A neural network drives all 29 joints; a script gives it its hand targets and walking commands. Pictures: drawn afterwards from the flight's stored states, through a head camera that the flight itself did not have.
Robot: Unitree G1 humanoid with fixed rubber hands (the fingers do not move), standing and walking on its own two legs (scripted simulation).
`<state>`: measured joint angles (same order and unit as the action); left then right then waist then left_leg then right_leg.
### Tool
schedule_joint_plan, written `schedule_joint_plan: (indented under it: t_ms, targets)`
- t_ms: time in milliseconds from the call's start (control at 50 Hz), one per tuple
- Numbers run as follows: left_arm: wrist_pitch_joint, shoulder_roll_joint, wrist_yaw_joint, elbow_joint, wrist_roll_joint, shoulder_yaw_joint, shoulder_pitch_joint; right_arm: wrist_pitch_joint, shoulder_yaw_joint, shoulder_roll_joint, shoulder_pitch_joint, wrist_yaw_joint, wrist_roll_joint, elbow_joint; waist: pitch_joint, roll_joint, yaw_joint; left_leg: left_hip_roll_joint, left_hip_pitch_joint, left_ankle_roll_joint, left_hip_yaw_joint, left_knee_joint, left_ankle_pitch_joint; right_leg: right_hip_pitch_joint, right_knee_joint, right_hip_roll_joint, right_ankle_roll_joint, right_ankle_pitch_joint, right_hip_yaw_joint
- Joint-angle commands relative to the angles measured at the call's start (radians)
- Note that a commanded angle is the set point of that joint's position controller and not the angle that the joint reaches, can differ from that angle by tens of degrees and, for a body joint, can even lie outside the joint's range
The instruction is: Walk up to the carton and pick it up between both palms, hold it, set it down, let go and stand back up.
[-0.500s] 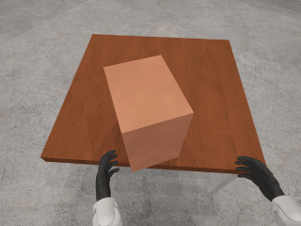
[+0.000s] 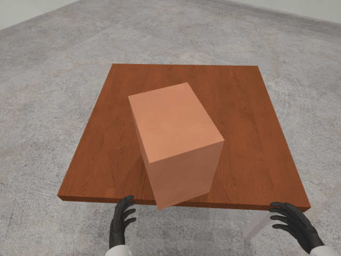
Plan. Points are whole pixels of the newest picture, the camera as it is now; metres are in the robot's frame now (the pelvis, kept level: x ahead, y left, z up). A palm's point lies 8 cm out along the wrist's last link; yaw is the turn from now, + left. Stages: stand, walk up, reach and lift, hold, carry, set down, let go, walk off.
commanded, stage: set down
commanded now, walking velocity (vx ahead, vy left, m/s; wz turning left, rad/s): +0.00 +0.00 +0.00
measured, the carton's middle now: (172, 148) +0.44 +0.03 -0.05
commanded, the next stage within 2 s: none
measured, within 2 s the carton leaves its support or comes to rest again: neither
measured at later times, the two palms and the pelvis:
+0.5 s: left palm (112, 237) +0.19 +0.16 -0.05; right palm (300, 244) +0.19 -0.26 -0.06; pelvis +0.00 +0.00 +0.00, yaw +1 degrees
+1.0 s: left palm (99, 249) +0.17 +0.19 -0.06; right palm (295, 248) +0.18 -0.24 -0.06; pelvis +0.01 +0.01 +0.01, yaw +1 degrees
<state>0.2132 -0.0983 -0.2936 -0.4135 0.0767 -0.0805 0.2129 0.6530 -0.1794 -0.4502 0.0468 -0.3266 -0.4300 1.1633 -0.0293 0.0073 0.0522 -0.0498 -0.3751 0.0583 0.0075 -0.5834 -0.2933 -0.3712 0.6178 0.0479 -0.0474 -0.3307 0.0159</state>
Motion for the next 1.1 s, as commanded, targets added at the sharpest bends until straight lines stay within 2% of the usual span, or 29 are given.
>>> schedule_joint_plan:
  t_ms: [0, 20, 60, 100, 120, 140, 160, 200, 220, 240, 300, 320, 360, 380, 400, 440, 460, 500, 520, 540, 660, 700, 720, 760, 840, 860, 920, 1000, 1080]
  targets:
    - [0.013, -0.061, 0.01, 0.076, 0.006, -0.061, -0.04, 0.013, 0.074, -0.242, 0.081, 0.003, 0.014, -0.033, -0.157, 0.128, -0.039, 0.034, 0.239, -0.021, -0.004, 0.036, 0.267, -0.024, -0.15, -0.013, -0.01, 0.299, 0.012]
    - [0.018, -0.052, -0.001, 0.173, -0.002, -0.058, -0.078, 0.017, 0.088, -0.264, 0.111, -0.006, 0.008, -0.074, -0.188, 0.131, -0.023, 0.027, 0.235, -0.02, -0.002, 0.036, 0.272, -0.007, -0.14, -0.001, -0.014, 0.309, 0.008]
    - [0.005, -0.057, 0.003, 0.118, -0.002, -0.066, -0.074, -0.005, 0.085, -0.248, 0.102, -0.011, 0.014, -0.05, -0.125, 0.136, -0.023, 0.032, 0.22, -0.029, 0.002, 0.053, 0.204, -0.032, -0.158, -0.011, -0.012, 0.235, 0.014]
    - [-0.001, -0.021, -0.007, 0.178, -0.004, -0.043, -0.101, -0.021, 0.089, -0.25, 0.116, -0.013, 0.006, -0.101, -0.151, 0.146, -0.005, 0.036, 0.204, -0.032, 0.001, 0.055, 0.188, 0.009, -0.161, -0.016, -0.009, 0.219, 0.021]
    - [-0.02, -0.011, 0.011, 0.082, -0.003, -0.041, -0.124, -0.046, 0.072, -0.215, 0.118, 0.001, 0.028, -0.045, -0.103, 0.171, -0.01, 0.042, 0.18, -0.036, -0.011, 0.05, 0.139, -0.006, -0.168, -0.03, -0.005, 0.184, 0.045]
    - [-0.014, 0.001, -0.002, 0.173, -0.004, -0.023, -0.136, -0.047, 0.077, -0.224, 0.127, -0.005, 0.02, -0.131, -0.143, 0.17, 0.012, 0.037, 0.169, -0.04, -0.007, 0.056, 0.149, 0.028, -0.164, -0.025, -0.002, 0.179, 0.044]
    - [-0.011, -0.009, -0.016, 0.186, -0.004, -0.033, -0.137, -0.047, 0.082, -0.236, 0.136, -0.013, 0.008, -0.128, -0.154, 0.14, 0.016, 0.037, 0.173, -0.033, -0.004, 0.054, 0.172, 0.022, -0.151, -0.012, -0.011, 0.188, 0.033]
    - [-0.031, 0.012, -0.008, 0.157, 0.003, -0.015, -0.154, -0.066, 0.083, -0.207, 0.137, -0.001, 0.017, -0.148, -0.142, 0.143, 0.021, 0.048, 0.154, -0.04, -0.014, 0.044, 0.123, 0.026, -0.162, -0.031, -0.007, 0.126, 0.057]
    - [-0.062, 0.017, 0.008, 0.081, 0.011, -0.02, -0.148, -0.089, 0.073, -0.193, 0.12, 0.01, 0.033, -0.101, -0.104, 0.154, -0.003, 0.051, 0.152, -0.043, -0.013, 0.047, 0.092, 0.034, -0.176, -0.04, -0.006, 0.118, 0.068]
    - [-0.072, 0.023, 0.012, 0.085, 0.004, -0.008, -0.177, -0.102, 0.068, -0.174, 0.14, 0.017, 0.041, -0.141, -0.098, 0.152, 0.001, 0.052, 0.133, -0.046, -0.016, 0.053, 0.076, 0.032, -0.184, -0.048, 0.0, 0.083, 0.079]
    - [-0.092, 0.047, 0.015, 0.163, -0.012, -0.013, -0.19, -0.114, 0.099, -0.172, 0.126, 0.033, 0.049, -0.179, -0.152, 0.112, -0.01, 0.055, 0.167, -0.042, -0.012, 0.048, 0.113, 0.071, -0.18, -0.051, 0.002, 0.134, 0.074]
    - [-0.105, 0.069, 0.034, 0.112, -0.01, -0.001, -0.184, -0.13, 0.084, -0.155, 0.098, 0.047, 0.075, -0.175, -0.141, 0.131, -0.019, 0.063, 0.151, -0.045, -0.021, 0.032, 0.11, 0.081, -0.179, -0.059, 0.01, 0.143, 0.085]
    - [-0.109, 0.062, 0.025, 0.193, -0.016, -0.005, -0.175, -0.127, 0.107, -0.169, 0.115, 0.046, 0.065, -0.213, -0.182, 0.09, -0.012, 0.064, 0.185, -0.033, -0.013, 0.041, 0.153, 0.091, -0.171, -0.044, 0.0, 0.192, 0.06]
    - [-0.136, 0.08, 0.061, 0.029, -0.009, 0.009, -0.164, -0.157, 0.081, -0.122, 0.082, 0.073, 0.106, -0.15, -0.115, 0.132, -0.041, 0.079, 0.15, -0.047, -0.032, 0.04, 0.105, 0.104, -0.197, -0.067, 0.015, 0.162, 0.094]
    - [-0.124, 0.08, 0.043, 0.143, -0.012, 0.007, -0.179, -0.15, 0.116, -0.154, 0.092, 0.063, 0.091, -0.217, -0.151, 0.087, -0.035, 0.069, 0.167, -0.038, -0.017, 0.045, 0.142, 0.102, -0.18, -0.05, 0.006, 0.179, 0.07]
    - [-0.149, 0.09, 0.065, 0.068, 0.0, 0.022, -0.132, -0.166, 0.104, -0.126, 0.053, 0.085, 0.113, -0.187, -0.108, 0.107, -0.038, 0.078, 0.184, -0.041, -0.025, 0.065, 0.167, 0.134, -0.195, -0.047, 0.015, 0.24, 0.06]
    - [-0.131, 0.092, 0.054, 0.125, -0.014, 0.016, -0.144, -0.161, 0.116, -0.149, 0.072, 0.074, 0.104, -0.234, -0.128, 0.085, -0.022, 0.069, 0.204, -0.036, -0.012, 0.073, 0.193, 0.119, -0.183, -0.035, 0.009, 0.251, 0.038]
    - [-0.148, 0.082, 0.073, 0.099, -0.014, 0.005, -0.112, -0.172, 0.12, -0.147, 0.053, 0.082, 0.12, -0.202, -0.115, 0.095, -0.035, 0.069, 0.237, -0.033, -0.009, 0.088, 0.233, 0.11, -0.196, -0.02, 0.014, 0.309, 0.015]
    - [-0.122, 0.082, 0.054, 0.186, -0.022, 0.001, -0.101, -0.156, 0.14, -0.161, 0.048, 0.07, 0.109, -0.245, -0.134, 0.07, -0.008, 0.065, 0.255, -0.029, 0.002, 0.094, 0.273, 0.103, -0.195, -0.012, 0.007, 0.329, 0.005]
    - [-0.151, 0.084, 0.081, 0.069, -0.008, 0.005, -0.072, -0.176, 0.12, -0.128, 0.019, 0.088, 0.126, -0.198, -0.075, 0.099, -0.035, 0.073, 0.263, -0.034, -0.006, 0.102, 0.274, 0.124, -0.217, -0.022, 0.011, 0.363, 0.017]
    - [-0.125, 0.108, 0.095, 0.052, -0.006, 0.017, -0.063, -0.175, 0.146, -0.115, 0.005, 0.096, 0.155, -0.252, -0.05, 0.124, -0.023, 0.069, 0.285, -0.043, -0.004, 0.134, 0.257, 0.121, -0.239, -0.005, 0.011, 0.309, -0.003]
    - [-0.099, 0.11, 0.088, 0.1, -0.018, 0.005, -0.077, -0.171, 0.154, -0.124, 0.023, 0.088, 0.148, -0.263, -0.089, 0.129, -0.012, 0.063, 0.304, -0.036, 0.0, 0.129, 0.264, 0.12, -0.229, 0.004, 0.005, 0.311, -0.014]
    - [-0.104, 0.118, 0.094, 0.055, -0.027, 0.007, -0.074, -0.179, 0.136, -0.115, 0.019, 0.092, 0.159, -0.234, -0.06, 0.125, -0.014, 0.07, 0.295, -0.041, -0.009, 0.136, 0.254, 0.109, -0.242, -0.001, 0.009, 0.297, -0.001]
    - [-0.084, 0.126, 0.084, 0.107, -0.027, 0.003, -0.067, -0.173, 0.156, -0.129, 0.007, 0.087, 0.156, -0.232, -0.088, 0.085, -0.013, 0.063, 0.318, -0.032, -0.003, 0.131, 0.267, 0.098, -0.237, -0.001, 0.0, 0.295, -0.009]
    - [-0.097, 0.165, 0.106, 0.035, -0.021, 0.014, -0.073, -0.186, 0.148, -0.086, -0.01, 0.107, 0.176, -0.203, -0.074, 0.084, -0.028, 0.077, 0.316, -0.037, -0.025, 0.129, 0.239, 0.098, -0.254, -0.02, 0.007, 0.282, 0.013]
    - [-0.081, 0.161, 0.09, 0.106, -0.026, 0.014, -0.093, -0.176, 0.158, -0.09, 0.016, 0.105, 0.165, -0.247, -0.117, 0.045, -0.013, 0.071, 0.332, -0.028, -0.016, 0.129, 0.264, 0.102, -0.241, -0.01, -0.001, 0.292, -0.006]
    - [-0.103, 0.174, 0.119, 0.025, -0.031, 0.022, -0.075, -0.191, 0.129, -0.06, -0.015, 0.124, 0.179, -0.217, -0.102, 0.067, -0.032, 0.08, 0.335, -0.034, -0.024, 0.122, 0.274, 0.108, -0.26, -0.021, 0.008, 0.317, 0.01]
    - [-0.108, 0.183, 0.129, 0.038, -0.025, 0.036, -0.038, -0.193, 0.139, -0.052, -0.058, 0.132, 0.189, -0.218, -0.075, 0.033, -0.024, 0.081, 0.353, -0.025, -0.019, 0.135, 0.315, 0.126, -0.27, -0.018, 0.004, 0.333, 0.0]
    - [-0.131, 0.194, 0.142, 0.037, -0.023, 0.044, -0.032, -0.215, 0.14, -0.053, -0.067, 0.146, 0.207, -0.253, -0.059, 0.055, -0.033, 0.077, 0.374, -0.028, -0.014, 0.162, 0.32, 0.156, -0.293, -0.017, 0.008, 0.351, -0.006]
